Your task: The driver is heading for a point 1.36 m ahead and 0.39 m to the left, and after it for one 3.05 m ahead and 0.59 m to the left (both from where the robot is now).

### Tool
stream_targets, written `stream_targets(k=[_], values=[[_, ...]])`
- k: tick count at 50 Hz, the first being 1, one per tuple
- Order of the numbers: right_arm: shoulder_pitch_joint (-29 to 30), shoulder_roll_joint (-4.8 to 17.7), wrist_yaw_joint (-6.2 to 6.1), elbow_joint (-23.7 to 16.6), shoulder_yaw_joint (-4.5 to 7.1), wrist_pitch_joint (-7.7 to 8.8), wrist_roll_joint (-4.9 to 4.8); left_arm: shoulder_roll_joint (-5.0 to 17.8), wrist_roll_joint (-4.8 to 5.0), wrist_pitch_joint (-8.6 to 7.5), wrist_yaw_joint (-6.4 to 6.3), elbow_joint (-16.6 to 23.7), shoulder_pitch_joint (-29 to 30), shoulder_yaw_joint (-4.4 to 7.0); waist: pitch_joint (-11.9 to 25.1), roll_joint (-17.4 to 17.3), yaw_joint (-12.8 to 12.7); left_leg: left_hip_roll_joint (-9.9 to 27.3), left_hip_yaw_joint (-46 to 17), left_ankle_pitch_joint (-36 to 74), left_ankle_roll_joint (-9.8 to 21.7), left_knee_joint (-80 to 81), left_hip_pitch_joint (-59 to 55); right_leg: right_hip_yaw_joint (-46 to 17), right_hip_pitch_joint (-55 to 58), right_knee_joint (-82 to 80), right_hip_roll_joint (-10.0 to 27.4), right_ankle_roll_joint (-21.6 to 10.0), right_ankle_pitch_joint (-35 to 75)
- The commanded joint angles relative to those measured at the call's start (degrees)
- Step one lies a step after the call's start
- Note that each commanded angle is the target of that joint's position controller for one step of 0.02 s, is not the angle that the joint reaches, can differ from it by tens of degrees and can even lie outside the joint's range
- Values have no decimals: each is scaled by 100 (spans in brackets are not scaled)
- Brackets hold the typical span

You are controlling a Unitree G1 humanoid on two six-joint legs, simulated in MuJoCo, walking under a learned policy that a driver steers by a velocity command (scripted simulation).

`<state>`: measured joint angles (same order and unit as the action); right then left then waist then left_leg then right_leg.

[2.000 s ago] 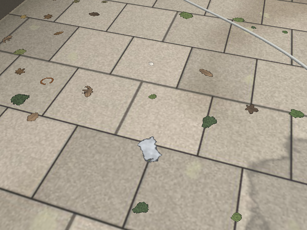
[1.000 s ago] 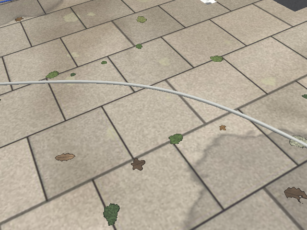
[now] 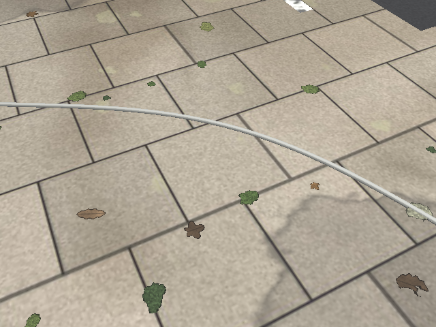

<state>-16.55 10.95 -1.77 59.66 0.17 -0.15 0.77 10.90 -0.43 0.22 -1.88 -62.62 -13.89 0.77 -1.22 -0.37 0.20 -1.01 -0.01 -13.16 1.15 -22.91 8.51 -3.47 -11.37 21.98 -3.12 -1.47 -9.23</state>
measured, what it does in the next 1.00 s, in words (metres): walks ahead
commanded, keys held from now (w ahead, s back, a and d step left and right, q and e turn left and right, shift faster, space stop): shift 0.52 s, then w+shift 0.48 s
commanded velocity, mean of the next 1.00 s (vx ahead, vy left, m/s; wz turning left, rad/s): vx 0.28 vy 0.00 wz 0.00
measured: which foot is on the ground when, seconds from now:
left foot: down 0.00-0.82, up 0.84-1.00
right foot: down 0.00-1.00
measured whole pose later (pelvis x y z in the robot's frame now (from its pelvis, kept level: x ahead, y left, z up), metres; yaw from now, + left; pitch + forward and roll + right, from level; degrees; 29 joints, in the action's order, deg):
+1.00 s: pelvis +0.15 -0.05 +0.00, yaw +0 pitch +2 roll +0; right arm -8.5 12.6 3.1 53.6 3.8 3.6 2.5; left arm 9.7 -1.5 -5.9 0.0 -61.0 -25.3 2.5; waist 2.7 -1.7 -2.0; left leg 4.1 0.6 -9.4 4.6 -64.6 34.8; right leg 3.9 -4.7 18.5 -3.1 -4.1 -16.4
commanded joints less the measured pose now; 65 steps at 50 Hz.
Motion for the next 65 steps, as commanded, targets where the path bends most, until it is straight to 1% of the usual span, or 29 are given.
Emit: stream_targets(k=[1,26,27,28,29,30,31,32,34,36,38,39,40,41,42,43,44,45,46,47,49,54,57,59,61,62,63,64,65], values=[[-257,470,-26,-27,71,45,1,501,2,-36,-25,4,-205,68,-188,8,-11,568,-577,81,187,506,329,-599,52,-383,605,-171,155],[-525,146,-87,473,18,58,2,176,4,-39,-84,-434,-458,-20,-288,4,-4,553,-553,335,189,448,244,-500,79,-280,615,-132,399],[-648,193,-79,503,42,47,15,172,-3,-27,-80,-443,-544,-17,-54,-36,17,458,-547,-700,236,514,164,-417,96,-232,470,-175,-560],[-674,430,-58,452,136,5,19,340,-19,9,-62,-377,-551,59,-119,-188,53,368,-664,-2294,399,463,248,-261,-216,107,220,-306,-2126],[-835,605,-20,415,207,-38,48,456,-91,37,-7,-217,-347,110,-473,-317,182,572,-1124,-3565,624,660,347,-294,-958,418,150,-387,-3119],[-1119,691,-4,445,262,-47,35,260,-133,12,62,43,42,76,-777,-671,374,1034,-1843,-4216,908,1078,142,-33,-1643,977,71,-336,-2970],[-1188,710,-22,475,315,-22,2,-10,-127,-57,125,342,545,12,-1070,-1080,457,1679,-2543,-4079,1164,1669,-7,529,-2161,1857,67,-197,-1653],[-1172,685,-14,457,356,32,44,170,-174,-135,165,514,841,64,-1116,-894,494,2048,-2868,-3512,1307,1956,22,497,-2463,2501,369,-123,-1295],[-697,739,18,239,411,192,73,293,-183,-280,276,573,615,150,-672,-434,134,1918,-2461,-2538,1192,1843,-156,339,-2442,2776,594,-67,-1010],[-216,783,25,38,452,317,-10,283,-96,-361,349,619,355,196,-440,-594,-149,1459,-1613,-2042,916,1786,342,491,-1482,2099,538,-109,-916],[8,866,38,-39,502,357,-43,213,-40,-347,341,621,-10,229,-517,-871,-367,1218,-1105,-2167,894,1580,1172,863,-246,1248,333,-179,-1130],[103,842,53,-63,519,348,-52,165,-31,-341,306,508,-422,244,-627,-677,-561,1129,-934,-2355,935,1202,1679,1132,479,734,220,-189,-830],[153,786,71,-111,523,348,-24,202,-27,-352,256,327,-926,289,-596,-269,-737,954,-786,-2387,956,613,2186,1324,1252,506,11,-170,-827],[279,593,105,-223,470,398,64,371,-65,-435,190,81,-1745,364,-316,483,-1053,593,-411,-1879,879,-862,2886,694,2321,249,345,-231,-1253],[603,-15,165,-605,305,492,63,927,-227,-523,127,25,-2489,458,104,2073,-1239,-59,287,-1657,626,-3376,3810,-2138,2747,-952,2053,-589,-3562],[643,65,263,-813,323,544,105,918,-234,-485,127,93,-2050,407,-185,1689,-789,-120,-326,-1195,752,-4383,4657,-4053,2177,-1706,2586,-1015,-4727],[885,267,340,-931,348,554,140,901,-197,-493,138,347,-1272,395,-593,884,-431,403,-427,-455,755,-4789,4924,-3653,1684,-1596,2653,-1076,-4459],[925,421,424,-910,376,574,150,808,-143,-563,188,492,-921,373,-469,302,-286,615,-440,88,654,-4682,4623,-2899,1403,-1497,2320,-987,-3655],[761,431,473,-839,393,563,185,784,-113,-613,204,539,-828,357,-261,196,-133,710,-384,243,530,-4463,4240,-2322,1239,-1587,2051,-888,-3105],[684,451,513,-803,403,506,224,661,-97,-665,183,529,-857,317,-231,256,-55,763,-281,327,396,-4340,4029,-1919,1112,-1726,1844,-825,-2719],[911,382,558,-885,389,375,188,512,-82,-741,153,385,-1193,270,-447,353,-78,760,-62,596,245,-4265,4160,-1349,1079,-1880,1560,-826,-1957],[2306,325,554,-1451,313,285,118,431,-45,-811,185,327,-1702,215,-880,272,-308,603,427,1202,115,-2819,4117,-400,960,-2228,1255,-934,-232],[2804,258,574,-1701,237,299,61,507,-18,-864,141,298,-1792,211,-994,378,-343,490,702,1542,303,-1737,3443,-33,1126,-2600,1385,-937,1089],[2792,322,527,-1768,233,314,47,618,-13,-865,137,269,-1749,214,-858,415,-231,291,878,1386,553,-1290,2958,336,1602,-2339,1428,-868,2742],[2345,502,434,-1685,282,322,44,869,-73,-833,107,236,-1785,269,-303,748,15,-213,1219,889,816,-1244,2196,771,2199,-1347,1546,-727,5777],[1746,661,390,-1551,343,332,47,1012,-148,-768,58,200,-1811,313,102,922,315,-445,1244,555,937,-1307,1598,932,2372,-396,1617,-656,6756],[670,863,336,-1250,440,341,39,1158,-207,-684,4,199,-1757,373,632,1044,780,-634,1197,264,1052,-1313,580,1043,2244,941,1669,-588,7134],[-515,1082,287,-892,564,336,62,1260,-188,-633,-7,261,-1541,427,1107,937,1375,-540,1016,238,1189,-964,-786,1170,1577,2638,1520,-501,6572],[-1221,1500,236,-734,725,321,171,807,-115,-658,77,458,-1546,339,1611,228,1342,545,-705,-1616,1567,-977,-2476,1056,-405,4768,1065,-411,3785]])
